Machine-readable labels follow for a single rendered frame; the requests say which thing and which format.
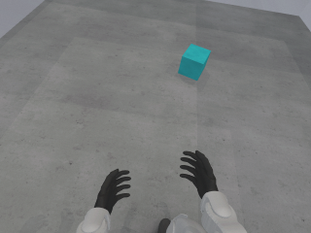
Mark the carton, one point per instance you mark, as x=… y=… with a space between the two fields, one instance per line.
x=193 y=61

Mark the robot right thigh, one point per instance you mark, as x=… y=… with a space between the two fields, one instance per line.
x=185 y=225

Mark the robot right forearm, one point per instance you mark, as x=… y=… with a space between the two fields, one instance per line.
x=217 y=215

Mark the robot left forearm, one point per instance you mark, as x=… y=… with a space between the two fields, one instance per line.
x=97 y=220

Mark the robot left hand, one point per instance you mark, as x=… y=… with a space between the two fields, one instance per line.
x=107 y=196

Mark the robot right hand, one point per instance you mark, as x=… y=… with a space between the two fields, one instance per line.
x=203 y=176

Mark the robot right shin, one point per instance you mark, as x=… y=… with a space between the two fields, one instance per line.
x=181 y=215

